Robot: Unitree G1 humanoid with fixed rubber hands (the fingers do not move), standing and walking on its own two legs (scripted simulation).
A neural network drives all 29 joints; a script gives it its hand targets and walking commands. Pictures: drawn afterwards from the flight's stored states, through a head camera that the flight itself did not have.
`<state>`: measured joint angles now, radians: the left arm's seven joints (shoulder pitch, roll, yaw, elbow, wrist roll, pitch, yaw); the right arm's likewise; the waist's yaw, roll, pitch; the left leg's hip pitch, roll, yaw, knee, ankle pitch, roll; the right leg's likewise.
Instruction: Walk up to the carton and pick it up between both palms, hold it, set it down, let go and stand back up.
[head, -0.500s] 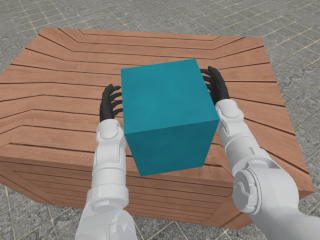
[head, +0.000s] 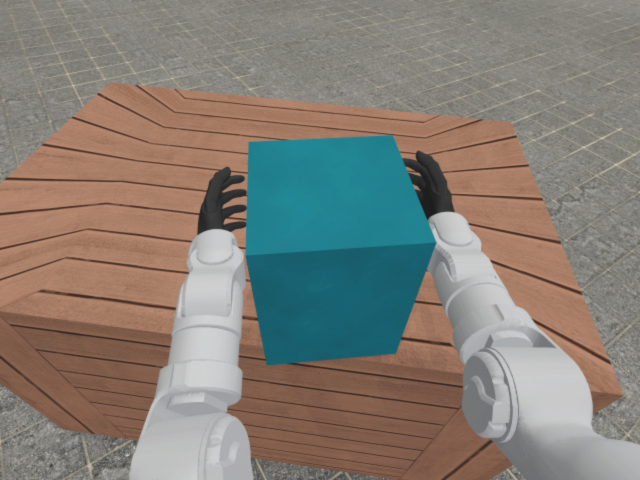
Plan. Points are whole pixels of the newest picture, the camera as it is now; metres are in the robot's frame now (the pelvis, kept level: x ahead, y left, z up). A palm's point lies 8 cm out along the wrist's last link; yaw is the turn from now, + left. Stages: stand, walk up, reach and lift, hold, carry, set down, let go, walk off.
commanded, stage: reach and lift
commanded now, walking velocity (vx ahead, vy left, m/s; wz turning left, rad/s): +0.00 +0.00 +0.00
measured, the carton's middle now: (327, 255) +0.40 +0.02 +0.07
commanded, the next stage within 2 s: none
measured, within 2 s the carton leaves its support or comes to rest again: neither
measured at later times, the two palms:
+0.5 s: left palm (216, 211) +0.38 +0.15 +0.16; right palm (450, 210) +0.40 -0.13 +0.16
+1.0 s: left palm (194, 191) +0.37 +0.17 +0.19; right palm (448, 200) +0.38 -0.11 +0.19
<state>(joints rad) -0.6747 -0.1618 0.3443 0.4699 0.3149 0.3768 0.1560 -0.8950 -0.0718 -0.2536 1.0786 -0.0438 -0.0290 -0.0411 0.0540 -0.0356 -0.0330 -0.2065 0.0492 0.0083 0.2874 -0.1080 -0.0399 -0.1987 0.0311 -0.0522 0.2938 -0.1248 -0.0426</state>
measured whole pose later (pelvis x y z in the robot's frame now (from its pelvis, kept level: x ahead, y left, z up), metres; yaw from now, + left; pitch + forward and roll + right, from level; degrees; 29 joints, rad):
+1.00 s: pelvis +0.00 +0.02 +0.00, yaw +2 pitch -9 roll -1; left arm -0.70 -0.07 0.30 0.24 0.36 0.67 0.01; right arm -0.81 -0.03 -0.08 0.74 0.15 0.24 -0.19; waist -0.09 -0.07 0.06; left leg -0.01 0.02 -0.01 0.33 -0.16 -0.01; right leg 0.04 0.00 -0.07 0.27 -0.15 0.00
